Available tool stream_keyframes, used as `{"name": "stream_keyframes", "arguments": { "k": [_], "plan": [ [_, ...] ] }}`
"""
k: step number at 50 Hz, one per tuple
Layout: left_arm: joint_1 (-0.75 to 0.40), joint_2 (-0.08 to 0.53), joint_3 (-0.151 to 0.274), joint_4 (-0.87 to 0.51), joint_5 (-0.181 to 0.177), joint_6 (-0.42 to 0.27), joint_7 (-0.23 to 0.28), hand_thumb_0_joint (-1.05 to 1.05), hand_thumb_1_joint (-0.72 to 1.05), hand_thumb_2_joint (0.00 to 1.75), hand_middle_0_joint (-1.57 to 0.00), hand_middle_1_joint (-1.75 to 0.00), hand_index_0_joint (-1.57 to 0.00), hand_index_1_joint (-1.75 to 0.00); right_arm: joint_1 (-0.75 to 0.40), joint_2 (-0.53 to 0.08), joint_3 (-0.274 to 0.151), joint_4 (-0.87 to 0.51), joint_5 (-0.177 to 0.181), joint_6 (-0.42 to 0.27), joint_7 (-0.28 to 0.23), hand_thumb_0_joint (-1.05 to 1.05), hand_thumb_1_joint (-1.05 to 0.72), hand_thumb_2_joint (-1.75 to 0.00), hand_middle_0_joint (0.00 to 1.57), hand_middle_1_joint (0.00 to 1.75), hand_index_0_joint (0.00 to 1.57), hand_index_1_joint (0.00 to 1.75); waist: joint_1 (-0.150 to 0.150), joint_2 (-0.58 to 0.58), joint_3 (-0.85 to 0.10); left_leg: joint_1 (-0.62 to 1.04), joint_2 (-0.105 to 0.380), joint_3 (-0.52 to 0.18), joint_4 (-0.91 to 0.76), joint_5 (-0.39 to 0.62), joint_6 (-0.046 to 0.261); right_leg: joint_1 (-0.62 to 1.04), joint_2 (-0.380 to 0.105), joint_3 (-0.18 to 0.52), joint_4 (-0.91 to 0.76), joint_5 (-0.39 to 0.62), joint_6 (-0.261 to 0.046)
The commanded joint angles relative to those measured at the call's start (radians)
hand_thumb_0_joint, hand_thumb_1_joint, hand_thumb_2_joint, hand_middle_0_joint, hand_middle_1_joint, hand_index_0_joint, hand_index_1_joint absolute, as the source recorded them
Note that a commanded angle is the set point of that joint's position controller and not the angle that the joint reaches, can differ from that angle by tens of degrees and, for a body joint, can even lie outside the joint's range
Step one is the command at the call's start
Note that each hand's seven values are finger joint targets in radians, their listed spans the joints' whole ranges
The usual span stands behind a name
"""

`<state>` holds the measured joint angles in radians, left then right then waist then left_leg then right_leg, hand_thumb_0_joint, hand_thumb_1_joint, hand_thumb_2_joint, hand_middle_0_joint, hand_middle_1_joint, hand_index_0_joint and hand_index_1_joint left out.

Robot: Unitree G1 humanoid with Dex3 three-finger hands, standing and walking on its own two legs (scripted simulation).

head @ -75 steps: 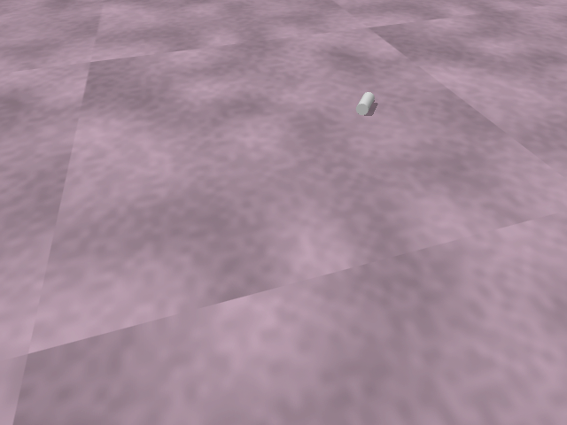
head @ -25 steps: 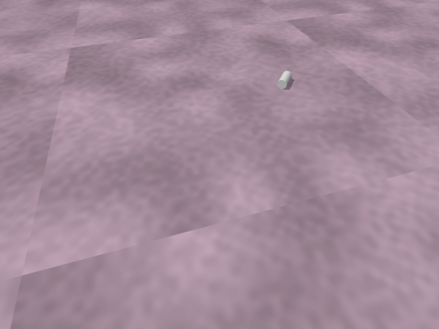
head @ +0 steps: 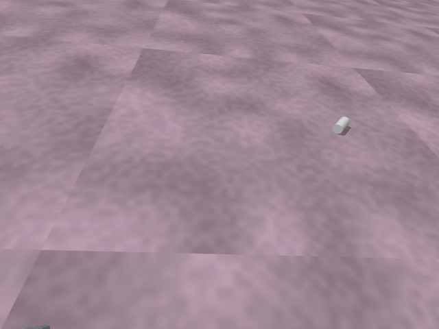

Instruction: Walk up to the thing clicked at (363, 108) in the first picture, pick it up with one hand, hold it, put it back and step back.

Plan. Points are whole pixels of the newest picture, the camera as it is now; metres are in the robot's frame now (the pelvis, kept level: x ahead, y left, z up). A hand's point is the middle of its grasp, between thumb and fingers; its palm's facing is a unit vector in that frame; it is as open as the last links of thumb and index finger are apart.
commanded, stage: walk up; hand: left
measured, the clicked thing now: (341, 124) +1.92 -1.13 -0.71
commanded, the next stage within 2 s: none
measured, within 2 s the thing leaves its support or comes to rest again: neither
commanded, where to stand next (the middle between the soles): +1.81 -1.58 m, yaw +49 degrees
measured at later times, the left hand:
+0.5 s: hand (144, 271) +0.31 +0.17 -0.13, palm faces +0.24 -0.91 -0.35, open 7.4 cm
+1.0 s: hand (191, 211) +0.51 +0.08 -0.16, palm faces +0.31 -0.91 -0.26, open 7.4 cm
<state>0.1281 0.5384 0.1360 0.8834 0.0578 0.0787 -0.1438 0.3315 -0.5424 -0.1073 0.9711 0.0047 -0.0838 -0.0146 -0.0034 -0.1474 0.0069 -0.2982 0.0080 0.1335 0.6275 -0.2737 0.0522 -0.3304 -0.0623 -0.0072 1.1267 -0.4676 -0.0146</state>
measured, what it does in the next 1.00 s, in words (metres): walks ahead, turning left: right foot, then left foot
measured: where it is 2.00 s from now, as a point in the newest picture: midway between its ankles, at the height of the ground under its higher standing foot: (285, 207)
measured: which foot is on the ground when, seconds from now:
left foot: down 0.00-0.42, up 0.44-0.76, down 0.78-1.00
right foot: up 0.00-0.38, down 0.40-0.78, up 0.80-1.00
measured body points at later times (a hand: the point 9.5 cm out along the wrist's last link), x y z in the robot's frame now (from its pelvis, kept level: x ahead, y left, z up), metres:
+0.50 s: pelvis +0.27 -0.14 -0.01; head +0.29 -0.13 +0.44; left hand +0.30 +0.22 -0.10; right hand +0.42 -0.48 -0.10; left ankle +0.11 +0.02 -0.64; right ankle +0.37 -0.26 -0.72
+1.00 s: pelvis +0.53 -0.22 -0.01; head +0.52 -0.15 +0.44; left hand +0.49 +0.13 -0.14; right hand +0.72 -0.53 -0.05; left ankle +0.51 -0.06 -0.72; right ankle +0.68 -0.35 -0.66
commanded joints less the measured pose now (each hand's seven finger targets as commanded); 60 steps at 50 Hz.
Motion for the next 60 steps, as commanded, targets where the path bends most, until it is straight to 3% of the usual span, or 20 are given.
{"name": "stream_keyframes", "arguments": {
  "k": [1, 9, 16, 18, 20, 21, 22, 24, 29, 34, 36, 37, 39, 40, 41, 45, 54, 58, 59, 60],
  "plan": [
    [-0.098, 0.18, 0.013, -0.124, -0.012, -0.051, -0.02, 0.0, 0.9, 0.9, -0.2, -0.3, -0.2, -0.3, -0.084, -0.293, -0.035, -0.078, 0.009, -0.051, -0.041, 0.0, -0.9, -0.9, 0.2, 0.3, 0.2, 0.3, 0.048, 0.142, 0.027, 0.114, 0.306, -0.544, -0.492, -0.396, 0.161, -0.305, -0.093, 0.151, 0.032, 0.131, 0.031],
    [-0.173, 0.169, 0.011, -0.124, -0.009, -0.04, -0.049, 0.0, 0.9, 0.9, -0.2, -0.3, -0.2, -0.3, 0.005, -0.298, -0.034, -0.062, -0.003, -0.079, -0.016, 0.0, -0.9, -0.9, 0.2, 0.3, 0.2, 0.3, 0.012, 0.246, 0.093, 0.034, 0.183, -0.344, -0.497, -0.257, 0.155, -0.331, -0.087, 0.073, -0.165, 0.362, 0.058],
    [-0.282, 0.148, 0.015, -0.175, -0.014, -0.06, -0.042, 0.0, 0.9, 0.9, -0.2, -0.3, -0.2, -0.3, 0.068, -0.301, -0.045, -0.102, -0.024, -0.06, -0.039, 0.0, -0.9, -0.9, 0.2, 0.3, 0.2, 0.3, -0.023, 0.283, 0.057, 0.186, 0.22, -0.329, -0.32, 0.029, 0.163, -0.312, -0.111, 0.073, -0.414, 0.232, 0.017],
    [-0.21, 0.146, 0.022, -0.164, -0.013, -0.072, -0.035, 0.0, 0.9, 0.9, -0.2, -0.3, -0.2, -0.3, 0.018, -0.292, -0.043, -0.126, -0.029, -0.051, -0.05, 0.0, -0.9, -0.9, 0.2, 0.3, 0.2, 0.3, 0.028, 0.317, -0.004, 0.148, 0.237, -0.315, -0.185, 0.282, 0.151, -0.166, -0.081, 0.025, -0.45, 0.142, -0.005],
    [0.142, 0.192, 0.058, -0.062, -0.01, -0.089, -0.013, 0.0, 0.9, 0.9, -0.2, -0.3, -0.2, -0.3, -0.058, -0.233, -0.019, -0.162, -0.026, -0.039, -0.052, 0.0, -0.9, -0.9, 0.2, 0.3, 0.2, 0.3, 0.22, 0.107, -0.18, -0.105, 0.124, -0.182, 0.33, 0.346, 0.089, 0.326, 0.004, -0.034, -0.604, 0.152, -0.042],
    [0.277, 0.313, 0.09, -0.027, 0.007, -0.097, 0.009, 0.0, 0.9, 0.9, -0.2, -0.3, -0.2, -0.3, -0.02, -0.092, 0.03, -0.19, -0.016, -0.043, -0.055, 0.0, -0.9, -0.9, 0.2, 0.3, 0.2, 0.3, 0.276, -0.258, -0.195, -0.464, -0.012, -0.087, 0.638, -0.13, 0.036, 0.509, -0.211, 0.284, -0.745, -0.068, -0.033],
    [0.166, 0.391, 0.076, -0.054, -0.01, -0.1, 0.029, 0.0, 0.9, 0.9, -0.2, -0.3, -0.2, -0.3, 0.018, -0.133, 0.021, -0.197, 0.003, -0.041, -0.068, 0.0, -0.9, -0.9, 0.2, 0.3, 0.2, 0.3, 0.203, -0.345, -0.201, -0.619, -0.061, -0.099, 0.786, -0.318, 0.03, 0.544, -0.366, 0.654, -0.958, -0.112, -0.106],
    [0.07, 0.299, 0.058, -0.102, -0.034, -0.107, 0.046, 0.0, 0.9, 0.9, -0.2, -0.3, -0.2, -0.3, -0.038, -0.186, 0.016, -0.123, 0.013, -0.047, -0.067, 0.0, -0.9, -0.9, 0.2, 0.3, 0.2, 0.3, 0.15, -0.092, -0.143, -0.537, 0.073, -0.185, 0.737, -0.127, 0.043, 0.381, -0.325, 0.434, -0.85, 0.021, -0.161],
    [0.025, 0.175, 0.014, -0.125, -0.029, -0.109, 0.047, 0.0, 0.9, 0.9, -0.2, -0.3, -0.2, -0.3, -0.017, -0.164, 0.002, -0.108, -0.004, -0.045, -0.031, 0.0, -0.9, -0.9, 0.2, 0.3, 0.2, 0.3, 0.073, -0.082, 0.005, -0.375, 0.092, -0.114, 0.348, -0.135, -0.004, 0.176, -0.235, 0.092, -0.798, 0.288, -0.271],
    [-0.024, 0.152, -0.001, -0.208, -0.015, -0.09, 0.027, 0.0, 0.9, 0.9, -0.2, -0.3, -0.2, -0.3, 0.067, -0.142, -0.013, -0.127, 0.017, -0.037, -0.025, 0.0, -0.9, -0.9, 0.2, 0.3, 0.2, 0.3, 0.023, -0.011, 0.011, -0.038, 0.045, -0.023, 0.129, 0.138, 0.011, -0.054, -0.198, -0.054, -0.829, 0.144, -0.222],
    [-0.015, 0.135, -0.007, -0.237, -0.018, -0.083, 0.022, 0.0, 0.9, 0.9, -0.2, -0.3, -0.2, -0.3, 0.216, -0.15, -0.027, -0.09, 0.019, -0.038, -0.042, 0.0, -0.9, -0.9, 0.2, 0.3, 0.2, 0.3, -0.048, 0.072, -0.046, 0.228, 0.022, -0.021, 0.015, 0.23, 0.028, -0.127, -0.157, -0.118, -0.615, 0.35, -0.193],
    [0.045, 0.105, -0.018, -0.237, -0.02, -0.081, 0.023, 0.0, 0.9, 0.9, -0.2, -0.3, -0.2, -0.3, 0.26, -0.187, -0.041, -0.085, 0.01, -0.038, -0.054, 0.0, -0.9, -0.9, 0.2, 0.3, 0.2, 0.3, -0.071, 0.141, -0.092, 0.385, 0.037, -0.085, 0.002, 0.152, 0.062, -0.217, -0.096, -0.147, -0.436, 0.411, -0.151],
    [0.1, 0.06, -0.029, -0.266, 0.007, -0.081, 0.032, 0.0, 0.9, 0.9, -0.2, -0.3, -0.2, -0.3, 0.331, -0.331, -0.078, -0.127, -0.003, -0.038, -0.086, 0.0, -0.9, -0.9, 0.2, 0.3, 0.2, 0.3, -0.091, 0.35, -0.143, 0.511, 0.426, -0.834, -0.266, -0.284, 0.163, -0.511, 0.063, -0.043, 0.065, -0.072, -0.037],
    [0.097, 0.189, -0.005, -0.273, 0.002, -0.068, 0.035, 0.0, 0.9, 0.9, -0.2, -0.3, -0.2, -0.3, 0.249, -0.351, -0.069, -0.185, 0.027, -0.041, -0.099, 0.0, -0.9, -0.9, 0.2, 0.3, 0.2, 0.3, -0.074, 0.152, -0.122, 0.406, 0.531, -1.054, -0.369, -0.423, 0.247, -0.55, 0.024, 0.126, 0.153, -0.05, 0.007],
    [0.054, 0.242, 0.006, -0.268, 0.003, -0.064, 0.038, 0.0, 0.9, 0.9, -0.2, -0.3, -0.2, -0.3, 0.184, -0.328, -0.061, -0.189, 0.045, -0.039, -0.102, 0.0, -0.9, -0.9, 0.2, 0.3, 0.2, 0.3, -0.065, 0.111, -0.056, 0.33, 0.512, -0.973, -0.369, -0.438, 0.282, -0.584, -0.028, 0.16, 0.207, 0.003, 0.023],
    [0.131, 0.192, 0.011, -0.211, -0.008, -0.05, 0.019, 0.0, 0.9, 0.9, -0.2, -0.3, -0.2, -0.3, 0.066, -0.24, -0.02, -0.175, 0.016, -0.061, -0.084, 0.0, -0.9, -0.9, 0.2, 0.3, 0.2, 0.3, 0.027, 0.191, 0.005, -0.023, 0.302, -0.466, -0.28, -0.169, 0.19, -0.373, -0.11, 0.132, 0.08, 0.097, 0.022],
    [-0.03, 0.151, 0.029, -0.267, -0.023, -0.027, -0.026, 0.0, 0.9, 0.9, -0.2, -0.3, -0.2, -0.3, 0.047, -0.344, -0.045, -0.135, -0.024, -0.067, -0.066, 0.0, -0.9, -0.9, 0.2, 0.3, 0.2, 0.3, -0.006, 0.345, 0.031, -0.143, 0.243, -0.344, -0.269, -0.279, 0.157, -0.286, -0.097, 0.051, -0.215, 0.205, 0.017],
    [0.22, 0.165, 0.057, -0.178, -0.018, -0.034, -0.008, 0.0, 0.9, 0.9, -0.2, -0.3, -0.2, -0.3, -0.039, -0.289, -0.023, -0.129, -0.027, -0.032, -0.077, 0.0, -0.9, -0.9, 0.2, 0.3, 0.2, 0.3, 0.149, 0.263, -0.093, -0.339, 0.173, -0.18, 0.072, -0.047, 0.088, 0.222, 0.001, -0.058, -0.452, 0.196, 0.002],
    [0.354, 0.224, 0.079, -0.136, -0.002, -0.045, 0.008, 0.0, 0.9, 0.9, -0.2, -0.3, -0.2, -0.3, 0.01, -0.185, 0.012, -0.121, -0.03, -0.022, -0.081, 0.0, -0.9, -0.9, 0.2, 0.3, 0.2, 0.3, 0.216, 0.014, -0.151, -0.485, 0.072, -0.076, 0.393, -0.2, 0.054, 0.392, -0.011, -0.009, -0.565, 0.127, -0.005],
    [0.36, 0.321, 0.09, -0.152, 0.003, -0.054, 0.025, 0.0, 0.9, 0.9, -0.2, -0.3, -0.2, -0.3, 0.034, -0.091, 0.039, -0.137, -0.007, -0.018, -0.089, 0.0, -0.9, -0.9, 0.2, 0.3, 0.2, 0.3, 0.221, -0.255, -0.101, -0.673, -0.063, -0.097, 0.63, -0.369, 0.014, 0.342, -0.233, 0.388, -0.818, -0.121, -0.038]
  ]
}}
